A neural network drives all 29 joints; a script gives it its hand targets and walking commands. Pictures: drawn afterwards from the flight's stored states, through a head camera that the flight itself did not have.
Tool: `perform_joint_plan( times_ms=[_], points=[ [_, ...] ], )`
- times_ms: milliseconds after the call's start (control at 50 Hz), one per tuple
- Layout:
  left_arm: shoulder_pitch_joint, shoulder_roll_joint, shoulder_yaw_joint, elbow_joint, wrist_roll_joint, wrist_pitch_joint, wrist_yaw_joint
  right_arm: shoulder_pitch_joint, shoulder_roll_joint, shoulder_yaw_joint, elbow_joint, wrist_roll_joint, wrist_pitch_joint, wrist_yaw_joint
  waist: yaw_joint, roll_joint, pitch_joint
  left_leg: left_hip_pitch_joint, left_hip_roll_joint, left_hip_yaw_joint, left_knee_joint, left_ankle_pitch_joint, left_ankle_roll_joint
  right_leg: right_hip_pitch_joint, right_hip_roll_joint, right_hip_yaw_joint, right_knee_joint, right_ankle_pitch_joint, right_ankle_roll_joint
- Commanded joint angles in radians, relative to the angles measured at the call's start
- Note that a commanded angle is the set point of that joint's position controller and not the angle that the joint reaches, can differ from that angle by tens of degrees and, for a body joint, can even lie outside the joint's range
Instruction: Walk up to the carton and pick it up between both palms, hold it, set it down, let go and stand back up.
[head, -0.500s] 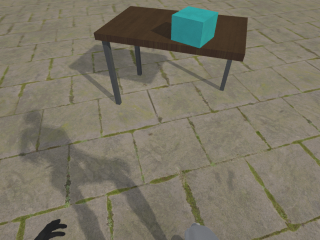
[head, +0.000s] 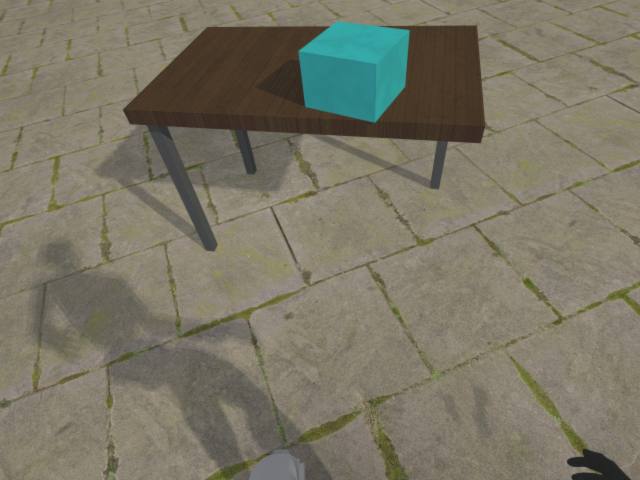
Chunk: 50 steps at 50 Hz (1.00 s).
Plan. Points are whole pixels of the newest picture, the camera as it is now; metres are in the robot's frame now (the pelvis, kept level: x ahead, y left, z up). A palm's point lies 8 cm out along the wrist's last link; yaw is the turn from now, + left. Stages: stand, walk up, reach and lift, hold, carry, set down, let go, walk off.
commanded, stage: walk up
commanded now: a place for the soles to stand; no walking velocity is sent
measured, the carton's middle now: (355, 70) +1.09 -0.01 -0.01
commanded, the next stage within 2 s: none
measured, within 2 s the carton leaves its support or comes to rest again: neither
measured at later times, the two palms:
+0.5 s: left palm (162, 285) +0.43 +0.32 -0.04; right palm (594, 479) +0.17 -0.28 -0.09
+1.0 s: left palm (139, 269) +0.49 +0.40 -0.08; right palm (514, 256) +0.49 -0.26 -0.06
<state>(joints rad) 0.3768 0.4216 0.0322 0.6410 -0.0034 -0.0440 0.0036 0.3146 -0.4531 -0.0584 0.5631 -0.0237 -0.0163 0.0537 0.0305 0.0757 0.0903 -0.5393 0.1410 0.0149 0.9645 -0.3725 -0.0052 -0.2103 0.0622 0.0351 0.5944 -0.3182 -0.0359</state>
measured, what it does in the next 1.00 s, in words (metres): walks ahead: left foot, then right foot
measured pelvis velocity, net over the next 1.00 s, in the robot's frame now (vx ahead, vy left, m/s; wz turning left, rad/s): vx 0.40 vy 0.07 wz -0.11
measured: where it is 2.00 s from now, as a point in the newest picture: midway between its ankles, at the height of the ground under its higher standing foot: (331, 368)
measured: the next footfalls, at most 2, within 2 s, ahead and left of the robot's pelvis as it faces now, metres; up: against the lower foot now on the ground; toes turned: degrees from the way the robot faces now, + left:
left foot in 0.14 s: +0.23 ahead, +0.19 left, +0.00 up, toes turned +3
right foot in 0.52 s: +0.37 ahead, -0.09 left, +0.00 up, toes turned -12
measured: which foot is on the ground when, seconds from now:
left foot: up 0.00-0.12, down 0.14-0.58, up 0.60-1.00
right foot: down 0.00-0.14, up 0.16-0.50, down 0.52-1.00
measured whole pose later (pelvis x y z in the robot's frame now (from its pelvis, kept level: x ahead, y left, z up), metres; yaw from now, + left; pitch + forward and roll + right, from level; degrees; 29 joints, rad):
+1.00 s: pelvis +0.40 +0.07 -0.01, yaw -6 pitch -4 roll -2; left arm 0.45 0.49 0.05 0.61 0.02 -0.06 0.03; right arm 0.31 -0.47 -0.10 0.57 -0.03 0.02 0.09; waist 0.04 0.02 0.07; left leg -0.44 0.12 0.00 0.72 -0.26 0.01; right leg -0.13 -0.09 -0.08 0.65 -0.44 0.03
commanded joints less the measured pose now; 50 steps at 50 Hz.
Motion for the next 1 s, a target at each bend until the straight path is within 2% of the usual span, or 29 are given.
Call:
perform_joint_plan(
  times_ms=[0,40,80,100,120,140,160,200,220,260,320,400,480,500,520,540,560,580,600,640,660,700,780,840,900,920,940,960,980],
  points=[
    [-0.027,0.262,0.098,-0.11,-0.001,-0.025,0.001,-0.053,-0.136,-0.067,-0.116,0.003,-0.021,0.024,-0.006,-0.19,0.003,0.114,0.005,-0.019,-0.192,0.123,0.018,-0.152,-0.258,0.319,-0.286,-0.193,-0.196],
    [-0.079,0.259,0.103,-0.13,0.001,-0.025,-0.003,-0.011,-0.143,-0.082,-0.114,0.001,-0.027,0.024,-0.053,-0.181,0.008,0.279,-0.019,0.019,-0.253,0.198,0.04,-0.252,-0.247,0.268,-0.221,-0.194,-0.169],
    [-0.08,0.202,0.078,-0.127,-0.007,-0.026,-0.006,0.149,-0.191,-0.112,-0.069,-0.01,-0.037,0.007,-0.147,-0.052,-0.056,0.594,-0.085,0.031,-0.35,0.113,0.078,-0.401,-0.166,0.177,0.043,-0.036,-0.109],
    [-0.033,0.142,0.057,-0.124,-0.015,-0.027,-0.007,0.248,-0.258,-0.137,-0.05,-0.025,-0.044,-0.012,-0.207,0.145,-0.138,0.727,-0.006,-0.139,-0.462,-0.099,0.118,-0.48,-0.067,0.099,0.351,-0.001,-0.057],
    [0.019,0.087,0.046,-0.156,-0.022,-0.029,-0.004,0.219,-0.305,-0.13,-0.085,-0.026,-0.047,-0.023,-0.174,0.314,-0.158,0.696,0.271,-0.542,-0.622,-0.335,0.188,-0.601,0.02,0.017,0.647,-0.26,0.004],
    [-0.009,0.217,0.08,-0.157,-0.003,-0.012,0.011,0.165,-0.282,-0.119,-0.097,-0.015,-0.037,-0.028,-0.155,0.161,-0.044,0.553,0.318,-0.711,-0.759,-0.504,0.254,-0.63,0.002,0.059,0.731,-0.25,0.015],
    [-0.045,0.252,0.085,-0.173,0.008,0.007,0.016,0.141,-0.281,-0.119,-0.089,-0.004,-0.04,-0.034,-0.148,0.075,0.037,0.456,0.377,-0.731,-0.796,-0.532,0.306,-0.619,-0.077,0.079,0.748,-0.226,0.028],
    [-0.049,0.245,0.089,-0.14,0.002,0.003,0.003,0.116,-0.259,-0.102,-0.079,-0.002,-0.049,-0.044,-0.106,-0.007,0.083,0.378,0.267,-0.444,-0.717,-0.118,0.252,-0.518,-0.1,0.081,0.687,-0.151,0.03],
    [0.0,0.224,0.084,-0.124,-0.005,0.002,-0.002,0.075,-0.241,-0.093,-0.079,-0.001,-0.047,-0.044,-0.068,0.015,0.055,0.373,0.216,-0.301,-0.67,0.019,0.23,-0.446,-0.121,0.082,0.618,-0.129,0.041],
    [0.001,0.204,0.08,-0.103,-0.01,0.006,-0.011,0.033,-0.231,-0.09,-0.083,0.005,-0.049,-0.039,-0.066,0.073,0.022,0.337,0.184,-0.166,-0.662,0.153,0.23,-0.371,-0.115,0.045,0.534,-0.089,0.054],
    [-0.096,0.183,0.069,-0.144,0.005,0.018,-0.026,0.036,-0.225,-0.084,-0.084,0.011,-0.056,-0.028,-0.076,0.11,0.069,0.336,0.178,-0.078,-0.666,0.248,0.222,-0.351,-0.134,0.03,0.323,-0.049,0.057],
    [-0.137,0.189,0.068,-0.148,0.007,0.025,-0.039,0.03,-0.253,-0.078,-0.084,0.019,-0.043,-0.024,-0.072,0.089,0.018,0.246,0.184,-0.053,-0.638,-0.043,0.194,-0.132,-0.124,-0.039,0.12,0.093,0.02],
    [-0.123,0.218,0.078,-0.132,0.018,0.026,-0.017,0.08,-0.228,-0.061,-0.067,0.007,-0.013,-0.011,-0.041,-0.098,0.002,0.135,0.151,0.015,-0.456,-0.13,0.167,0.055,-0.051,-0.122,0.047,0.016,-0.006],
    [-0.058,0.24,0.087,-0.115,0.018,0.02,-0.006,0.1,-0.192,-0.047,-0.059,-0.001,-0.008,-0.005,0.001,-0.165,-0.055,0.052,0.11,0.057,-0.286,-0.08,0.137,0.207,-0.047,-0.049,0.028,-0.06,-0.033],
    [0.036,0.305,0.108,-0.1,0.028,0.01,0.011,0.11,-0.142,-0.028,-0.082,0.001,-0.013,0.0,0.066,-0.31,-0.134,-0.118,0.02,0.118,0.018,-0.092,0.076,0.364,-0.224,0.274,-0.058,-0.263,-0.089],
    [0.113,0.354,0.116,-0.114,0.028,0.005,0.03,0.085,-0.195,-0.048,-0.106,0.021,-0.004,0.002,0.102,-0.411,-0.182,-0.211,-0.126,0.064,0.215,-0.291,0.021,0.384,-0.438,0.761,-0.283,-0.336,-0.208],
    [0.1,0.318,0.108,-0.112,0.029,0.007,0.042,0.059,-0.271,-0.076,-0.107,0.007,0.015,-0.013,0.088,-0.291,-0.143,-0.164,-0.08,-0.074,0.268,-0.286,0.022,0.294,-0.495,0.828,-0.299,-0.355,-0.268],
    [0.089,0.284,0.097,-0.12,0.024,0.001,0.045,0.052,-0.279,-0.085,-0.099,0.003,0.017,-0.019,0.068,-0.19,-0.109,-0.168,-0.082,-0.094,0.306,-0.241,0.028,0.241,-0.489,0.782,-0.306,-0.325,-0.263],
    [0.058,0.284,0.085,-0.124,0.016,-0.004,0.054,0.082,-0.259,-0.078,-0.071,0.012,0.014,-0.017,0.042,-0.137,-0.088,-0.165,-0.063,-0.119,0.312,-0.184,0.029,0.237,-0.449,0.616,-0.261,-0.172,-0.204],
    [-0.032,0.279,0.08,-0.137,0.011,-0.009,0.059,0.162,-0.205,-0.071,-0.024,0.023,0.012,-0.015,-0.021,-0.163,-0.048,-0.069,-0.032,-0.132,0.211,-0.094,0.024,0.112,-0.365,0.388,-0.238,0.011,-0.111],
    [-0.059,0.279,0.079,-0.137,0.014,-0.01,0.053,0.177,-0.185,-0.068,-0.016,0.02,0.012,-0.014,-0.036,-0.201,-0.059,-0.016,-0.037,-0.121,0.194,-0.074,0.016,0.042,-0.355,0.333,-0.25,0.033,-0.124],
    [-0.072,0.263,0.073,-0.149,0.016,-0.017,0.045,0.157,-0.171,-0.068,-0.021,0.01,0.019,-0.015,-0.047,-0.225,-0.041,0.014,-0.052,-0.113,0.167,-0.035,0.009,-0.014,-0.34,0.262,-0.245,0.12,-0.136],
    [-0.04,0.277,0.088,-0.134,0.018,-0.033,0.043,0.058,-0.159,-0.078,-0.052,-0.011,0.024,0.009,-0.03,-0.221,0.041,-0.053,-0.004,-0.083,0.044,0.043,-0.011,-0.055,-0.376,0.221,-0.297,-0.053,-0.198],
    [-0.017,0.297,0.097,-0.135,0.022,-0.039,0.037,-0.002,-0.163,-0.084,-0.073,-0.003,0.021,0.03,-0.011,-0.229,0.085,0.018,-0.003,-0.038,-0.109,0.103,-0.013,-0.139,-0.34,0.171,-0.335,-0.278,-0.169],
    [-0.029,0.309,0.1,-0.14,0.026,-0.039,0.031,-0.05,-0.16,-0.093,-0.089,-0.004,0.017,0.043,-0.02,-0.243,0.065,0.167,-0.026,0.019,-0.209,0.114,0.013,-0.181,-0.334,0.095,-0.297,-0.287,-0.154],
    [-0.019,0.293,0.091,-0.132,0.024,-0.037,0.029,-0.044,-0.149,-0.093,-0.083,-0.01,0.011,0.041,-0.028,-0.174,0.059,0.213,-0.05,0.039,-0.268,0.139,0.019,-0.167,-0.325,0.077,-0.248,-0.19,-0.145],
    [-0.013,0.286,0.089,-0.132,0.021,-0.032,0.025,-0.01,-0.144,-0.096,-0.07,-0.008,0.01,0.037,-0.054,-0.183,0.022,0.314,-0.08,0.073,-0.311,0.137,0.037,-0.199,-0.321,0.055,-0.174,-0.153,-0.143],
    [-0.019,0.265,0.085,-0.133,0.022,-0.027,0.021,0.1,-0.18,-0.114,-0.038,-0.005,0.003,0.026,-0.111,-0.117,-0.044,0.46,-0.103,0.055,-0.333,0.106,0.056,-0.224,-0.302,0.009,0.015,-0.042,-0.117],
    [0.046,0.21,0.066,-0.126,0.016,-0.024,0.012,0.182,-0.231,-0.129,-0.001,-0.006,-0.01,0.007,-0.154,0.053,-0.15,0.619,-0.112,-0.007,-0.398,0.013,0.074,-0.257,-0.246,-0.062,0.311,0.09,-0.071]
  ],
)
